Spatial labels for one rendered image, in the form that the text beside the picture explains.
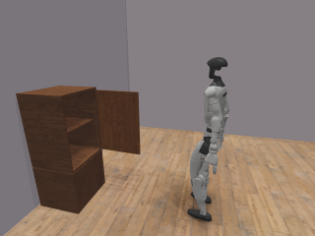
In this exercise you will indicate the left robot upper arm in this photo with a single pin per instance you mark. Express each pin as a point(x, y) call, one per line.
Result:
point(212, 96)

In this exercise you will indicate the robot left forearm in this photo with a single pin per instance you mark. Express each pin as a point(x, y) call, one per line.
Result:
point(216, 133)

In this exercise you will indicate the robot torso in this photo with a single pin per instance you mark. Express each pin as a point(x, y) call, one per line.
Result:
point(208, 114)

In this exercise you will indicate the left robot hand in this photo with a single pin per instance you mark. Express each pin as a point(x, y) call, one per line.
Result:
point(211, 158)

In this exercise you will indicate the robot right forearm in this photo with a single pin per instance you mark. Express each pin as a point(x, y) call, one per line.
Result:
point(224, 118)

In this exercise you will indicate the right robot hand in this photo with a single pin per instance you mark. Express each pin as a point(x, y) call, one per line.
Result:
point(221, 140)

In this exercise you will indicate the right robot upper arm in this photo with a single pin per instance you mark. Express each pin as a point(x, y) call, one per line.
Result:
point(226, 107)

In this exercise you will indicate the cupboard door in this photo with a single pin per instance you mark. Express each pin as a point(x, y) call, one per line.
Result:
point(119, 120)

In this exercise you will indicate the left robot shin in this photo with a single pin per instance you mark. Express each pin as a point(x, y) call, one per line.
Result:
point(199, 192)

